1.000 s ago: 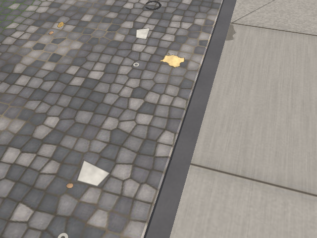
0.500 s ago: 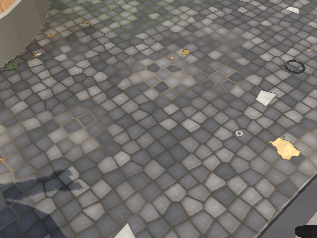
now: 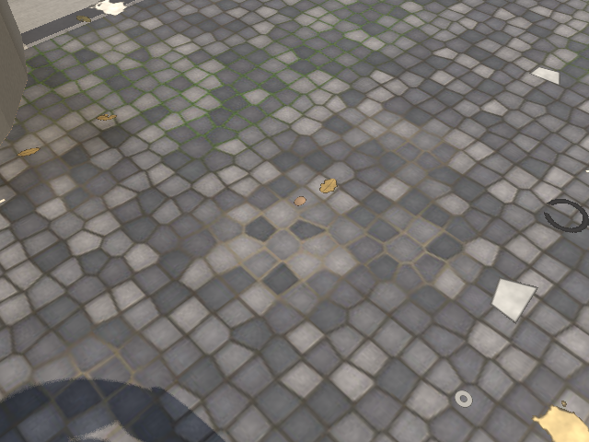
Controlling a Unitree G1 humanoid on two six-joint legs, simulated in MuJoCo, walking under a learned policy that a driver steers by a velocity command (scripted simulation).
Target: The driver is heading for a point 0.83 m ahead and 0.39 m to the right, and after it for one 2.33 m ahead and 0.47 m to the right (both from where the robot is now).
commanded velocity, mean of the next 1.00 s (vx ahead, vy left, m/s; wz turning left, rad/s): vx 0.74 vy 0.00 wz -0.90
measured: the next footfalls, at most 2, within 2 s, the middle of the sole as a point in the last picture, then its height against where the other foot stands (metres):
right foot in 0.14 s outside the picture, level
left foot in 0.54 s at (285, 328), level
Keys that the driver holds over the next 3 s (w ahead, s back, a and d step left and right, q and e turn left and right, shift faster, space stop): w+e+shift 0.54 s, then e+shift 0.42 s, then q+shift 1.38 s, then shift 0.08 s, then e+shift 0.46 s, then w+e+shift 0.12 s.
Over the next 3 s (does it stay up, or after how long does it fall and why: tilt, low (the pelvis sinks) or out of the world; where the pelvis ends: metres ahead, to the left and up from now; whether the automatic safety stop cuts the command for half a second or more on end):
stays up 1.02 -0.21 0.02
